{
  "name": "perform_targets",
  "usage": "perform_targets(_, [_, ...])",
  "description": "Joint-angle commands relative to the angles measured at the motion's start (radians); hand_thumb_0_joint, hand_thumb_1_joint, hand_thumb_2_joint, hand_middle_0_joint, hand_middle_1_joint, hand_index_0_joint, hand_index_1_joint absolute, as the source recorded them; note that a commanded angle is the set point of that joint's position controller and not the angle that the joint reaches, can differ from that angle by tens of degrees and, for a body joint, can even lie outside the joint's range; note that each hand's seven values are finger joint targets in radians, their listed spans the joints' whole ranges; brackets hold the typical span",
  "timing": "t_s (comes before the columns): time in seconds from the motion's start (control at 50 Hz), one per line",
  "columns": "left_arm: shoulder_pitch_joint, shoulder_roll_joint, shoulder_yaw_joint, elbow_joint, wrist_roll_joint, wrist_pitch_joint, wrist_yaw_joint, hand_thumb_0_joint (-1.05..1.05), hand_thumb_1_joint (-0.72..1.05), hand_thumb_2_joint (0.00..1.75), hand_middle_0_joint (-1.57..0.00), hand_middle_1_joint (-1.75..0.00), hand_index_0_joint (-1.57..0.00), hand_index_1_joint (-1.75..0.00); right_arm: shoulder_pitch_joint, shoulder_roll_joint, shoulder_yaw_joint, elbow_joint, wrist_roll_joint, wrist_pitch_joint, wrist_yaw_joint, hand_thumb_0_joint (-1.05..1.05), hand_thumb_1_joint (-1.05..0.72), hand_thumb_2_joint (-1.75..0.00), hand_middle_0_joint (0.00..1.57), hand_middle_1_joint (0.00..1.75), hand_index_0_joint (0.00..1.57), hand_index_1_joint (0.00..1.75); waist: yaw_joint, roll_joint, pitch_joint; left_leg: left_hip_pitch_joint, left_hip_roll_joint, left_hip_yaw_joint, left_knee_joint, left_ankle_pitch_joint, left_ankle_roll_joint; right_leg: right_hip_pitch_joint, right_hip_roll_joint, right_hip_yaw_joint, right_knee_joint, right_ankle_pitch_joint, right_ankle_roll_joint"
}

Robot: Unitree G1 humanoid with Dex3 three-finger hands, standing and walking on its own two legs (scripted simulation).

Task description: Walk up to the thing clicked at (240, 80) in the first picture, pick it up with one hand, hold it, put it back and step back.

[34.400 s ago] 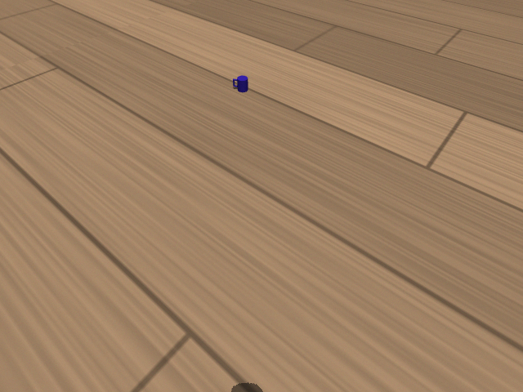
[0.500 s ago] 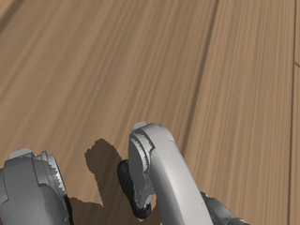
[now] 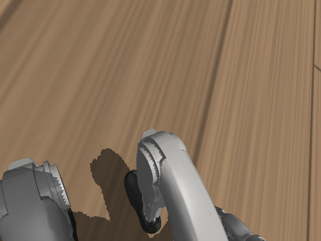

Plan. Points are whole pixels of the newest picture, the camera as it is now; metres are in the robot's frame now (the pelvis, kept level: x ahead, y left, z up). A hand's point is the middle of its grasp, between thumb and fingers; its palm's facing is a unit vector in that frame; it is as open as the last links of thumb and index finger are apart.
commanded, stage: withdraw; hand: left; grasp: from above
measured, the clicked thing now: out of the picture +0.41 +0.35 -0.26
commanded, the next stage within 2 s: home in 0.92 s
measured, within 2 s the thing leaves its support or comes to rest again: neither
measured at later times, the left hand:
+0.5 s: hand out of the picture +0.42 +0.38 -0.05, palm faces -0.39 -0.11 -0.92, open 14.1 cm
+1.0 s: hand out of the picture +0.42 +0.36 -0.13, palm faces -0.38 -0.10 -0.92, open 14.0 cm
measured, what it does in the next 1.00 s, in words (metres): stands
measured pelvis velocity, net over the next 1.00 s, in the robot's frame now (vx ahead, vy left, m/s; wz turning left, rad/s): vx -0.01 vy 0.00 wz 0.10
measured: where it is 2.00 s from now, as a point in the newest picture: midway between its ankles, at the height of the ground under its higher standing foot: (110, 228)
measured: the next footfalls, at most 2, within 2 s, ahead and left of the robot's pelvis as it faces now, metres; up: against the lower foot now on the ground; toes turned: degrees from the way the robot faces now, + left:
none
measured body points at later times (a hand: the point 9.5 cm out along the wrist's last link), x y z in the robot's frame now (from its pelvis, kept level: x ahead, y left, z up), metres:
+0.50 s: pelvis +0.00 +0.00 +0.06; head +0.20 +0.08 +0.46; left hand +0.43 +0.38 +0.00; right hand +0.13 -0.25 -0.05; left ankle +0.07 +0.13 -0.27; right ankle +0.11 -0.10 -0.27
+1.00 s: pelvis -0.01 +0.00 +0.03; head +0.21 +0.11 +0.40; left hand +0.43 +0.36 -0.08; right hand +0.07 -0.27 -0.07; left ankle +0.07 +0.13 -0.27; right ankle +0.11 -0.10 -0.27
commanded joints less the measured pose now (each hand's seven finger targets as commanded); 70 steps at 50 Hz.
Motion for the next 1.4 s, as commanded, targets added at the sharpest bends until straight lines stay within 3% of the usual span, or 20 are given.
perform_targets(0.0, [-0.233,0.270,0.029,-0.162,-0.003,-0.011,0.047,0.00,-0.51,0.97,-0.06,-1.02,-0.08,-1.00,0.149,-0.300,-0.097,-0.009,0.003,-0.005,-0.019,0.00,-0.90,-0.90,0.20,0.30,0.20,0.30,0.010,0.519,-0.679,0.524,0.018,0.086,-0.255,0.181,0.002,0.312,0.035,-0.057,-0.211,0.250,-0.043])
perform_targets(0.02, [-0.233,0.291,0.046,-0.190,0.007,-0.010,0.047,0.00,-0.51,0.97,-0.06,-1.02,-0.08,-1.00,0.152,-0.301,-0.103,-0.004,0.005,-0.004,-0.020,0.00,-0.90,-0.90,0.20,0.30,0.20,0.30,0.018,0.543,-0.698,0.539,0.017,0.088,-0.259,0.191,-0.002,0.310,0.033,-0.056,-0.203,0.257,-0.045])
perform_targets(0.04, [-0.225,0.244,0.010,-0.213,0.010,-0.006,0.042,0.00,-0.51,0.97,-0.06,-1.02,-0.08,-1.00,0.150,-0.281,-0.096,-0.004,0.005,-0.002,-0.016,0.00,-0.90,-0.90,0.20,0.30,0.20,0.30,0.028,0.576,-0.707,0.545,0.015,0.095,-0.265,0.201,-0.004,0.319,0.034,-0.046,-0.200,0.263,-0.049])
perform_targets(0.06, [-0.246,0.252,0.020,-0.237,0.002,-0.002,0.043,0.00,-0.51,0.97,-0.06,-1.01,-0.08,-1.00,0.142,-0.285,-0.105,-0.005,0.007,-0.006,-0.013,0.00,-0.90,-0.90,0.20,0.30,0.20,0.30,0.020,0.571,-0.711,0.555,0.016,0.092,-0.265,0.193,-0.004,0.293,0.031,-0.053,-0.199,0.259,-0.047])
perform_targets(0.08, [-0.245,0.295,0.056,-0.287,0.006,0.005,0.047,0.00,-0.51,0.97,-0.06,-1.01,-0.08,-1.00,0.139,-0.292,-0.114,-0.013,0.010,-0.007,-0.012,0.00,-0.90,-0.90,0.20,0.30,0.20,0.30,0.042,0.598,-0.731,0.569,0.016,0.093,-0.277,0.195,-0.006,0.291,0.028,-0.051,-0.198,0.258,-0.049])
perform_targets(0.16, [-0.190,0.255,0.071,-0.424,-0.018,0.049,0.024,0.00,-0.53,0.98,-0.06,-1.00,-0.07,-0.99,0.156,-0.273,-0.163,-0.003,0.035,0.003,-0.004,0.00,-0.90,-0.90,0.20,0.30,0.20,0.30,0.104,0.675,-0.836,0.615,0.011,0.115,-0.313,0.213,-0.010,0.280,0.022,-0.024,-0.213,0.261,-0.057])
perform_targets(0.24, [-0.151,0.181,0.045,-0.520,-0.064,0.118,-0.043,0.00,-0.54,0.99,-0.06,-0.99,-0.07,-0.99,0.174,-0.248,-0.213,0.003,0.072,0.038,-0.005,0.00,-0.90,-0.90,0.20,0.30,0.20,0.30,0.142,0.611,-0.890,0.594,0.000,0.147,-0.352,0.192,0.006,0.310,0.020,0.017,-0.283,0.244,-0.055])
perform_targets(0.36, [-0.194,0.004,-0.098,-0.606,-0.160,0.186,-0.231,0.00,-0.55,1.00,-0.07,-1.00,-0.06,-1.00,0.245,-0.218,-0.275,0.005,0.128,0.095,-0.031,0.00,-0.91,-0.90,0.20,0.30,0.20,0.30,0.092,0.389,-0.850,0.576,-0.008,0.153,-0.427,0.156,0.032,0.401,0.019,0.061,-0.418,0.212,-0.046])
perform_targets(0.42, [-0.181,-0.064,-0.161,-0.577,-0.206,0.183,-0.331,0.00,-0.55,1.01,-0.07,-1.00,-0.06,-1.00,0.246,-0.200,-0.277,-0.009,0.144,0.118,-0.055,0.00,-0.90,-0.90,0.20,0.30,0.20,0.30,0.071,0.273,-0.755,0.508,-0.015,0.156,-0.452,0.115,0.043,0.433,0.016,0.083,-0.468,0.160,-0.044])
perform_targets(0.54, [-0.155,-0.024,-0.154,-0.520,-0.187,0.136,-0.422,0.00,-0.54,1.01,-0.07,-1.00,-0.07,-1.01,0.224,-0.180,-0.247,-0.048,0.165,0.155,-0.111,0.00,-0.90,-0.90,0.20,0.30,0.20,0.30,0.119,0.212,-0.679,0.485,-0.027,0.176,-0.503,0.092,0.040,0.448,0.002,0.102,-0.496,0.120,-0.054])
perform_targets(0.62, [-0.202,0.019,-0.128,-0.518,-0.143,0.065,-0.404,0.00,-0.54,1.01,-0.07,-1.00,-0.07,-1.00,0.207,-0.175,-0.222,-0.051,0.164,0.161,-0.131,0.00,-0.90,-0.90,0.20,0.30,0.20,0.30,0.124,0.266,-0.685,0.516,-0.031,0.175,-0.501,0.104,0.036,0.395,-0.005,0.095,-0.462,0.139,-0.057])
perform_targets(0.68, [-0.246,0.046,-0.102,-0.488,-0.100,0.013,-0.337,0.00,-0.54,1.01,-0.07,-1.00,-0.07,-1.00,0.186,-0.180,-0.208,-0.049,0.148,0.165,-0.135,0.00,-0.90,-0.90,0.20,0.30,0.20,0.30,0.129,0.330,-0.713,0.548,-0.031,0.176,-0.486,0.111,0.028,0.352,-0.005,0.085,-0.428,0.142,-0.060])
perform_targets(0.76, [-0.333,0.078,-0.085,-0.434,-0.033,-0.026,-0.238,0.00,-0.53,1.00,-0.07,-1.01,-0.07,-1.01,0.188,-0.198,-0.196,-0.030,0.125,0.168,-0.130,0.00,-0.90,-0.90,0.20,0.30,0.20,0.30,0.098,0.402,-0.754,0.583,-0.033,0.172,-0.452,0.127,0.019,0.303,-0.007,0.069,-0.385,0.148,-0.062])
perform_targets(0.88, [-0.417,0.154,-0.028,-0.382,0.012,-0.017,-0.111,0.00,-0.53,0.99,-0.07,-1.01,-0.08,-1.00,0.208,-0.222,-0.197,-0.005,0.093,0.148,-0.130,0.00,-0.90,-0.90,0.20,0.30,0.20,0.30,0.083,0.521,-0.828,0.674,-0.028,0.150,-0.443,0.106,0.000,0.238,-0.016,0.040,-0.328,0.124,-0.065])
perform_targets(0.98, [-0.435,0.189,0.005,-0.436,0.009,0.043,-0.077,0.00,-0.42,0.90,-0.16,-0.91,-0.17,-0.90,0.226,-0.220,-0.214,0.001,0.079,0.125,-0.126,0.00,-0.88,-0.89,0.20,0.30,0.20,0.30,0.083,0.608,-0.909,0.723,-0.025,0.153,-0.447,0.096,-0.004,0.218,-0.028,0.033,-0.303,0.129,-0.066])
perform_targets(1.04, [-0.361,0.178,0.012,-0.462,-0.030,0.084,-0.101,0.00,-0.46,0.93,-0.13,-0.95,-0.14,-0.94,0.247,-0.220,-0.232,-0.002,0.089,0.122,-0.123,0.00,-0.90,-0.90,0.20,0.30,0.20,0.30,0.112,0.593,-0.976,0.726,-0.026,0.167,-0.450,0.125,0.006,0.272,-0.024,0.043,-0.338,0.158,-0.065])
perform_targets(1.08, [-0.317,0.149,-0.003,-0.473,-0.063,0.108,-0.127,0.00,-0.30,0.91,-0.25,-0.79,-0.22,-0.78,0.267,-0.209,-0.240,0.006,0.101,0.123,-0.122,0.00,-0.88,-0.89,0.20,0.30,0.20,0.30,0.122,0.532,-0.974,0.679,-0.031,0.185,-0.453,0.137,0.018,0.328,-0.020,0.056,-0.383,0.169,-0.059])
perform_targets(1.14, [-0.242,0.078,-0.029,-0.532,-0.144,0.145,-0.194,0.00,-0.20,0.84,-0.23,-0.60,-0.21,-0.62,0.294,-0.191,-0.259,0.007,0.121,0.132,-0.119,0.00,-0.89,-0.90,0.20,0.30,0.20,0.30,0.134,0.450,-0.992,0.668,-0.032,0.195,-0.477,0.179,0.027,0.426,-0.016,0.071,-0.436,0.209,-0.050])
perform_targets(1.24, [0.027,-0.016,-0.029,-0.724,-0.309,0.201,-0.336,0.00,0.11,0.85,-0.22,-0.50,-0.20,-0.52,0.294,-0.168,-0.304,-0.038,0.174,0.159,-0.114,0.00,-0.89,-0.90,0.20,0.30,0.20,0.30,0.211,0.355,-1.053,0.756,-0.032,0.196,-0.562,0.286,0.037,0.582,-0.015,0.105,-0.513,0.296,-0.043])
perform_targets(1.38, [0.295,-0.150,-0.022,-1.059,-0.568,0.253,-0.466,0.00,0.67,0.86,-0.20,-0.32,-0.19,-0.32,0.206,-0.128,-0.308,-0.113,0.220,0.178,-0.139,0.00,-0.90,-0.90,0.20,0.30,0.20,0.30,0.227,0.212,-0.891,0.733,-0.027,0.196,-0.706,0.231,0.050,0.725,-0.019,0.139,-0.668,0.273,-0.037])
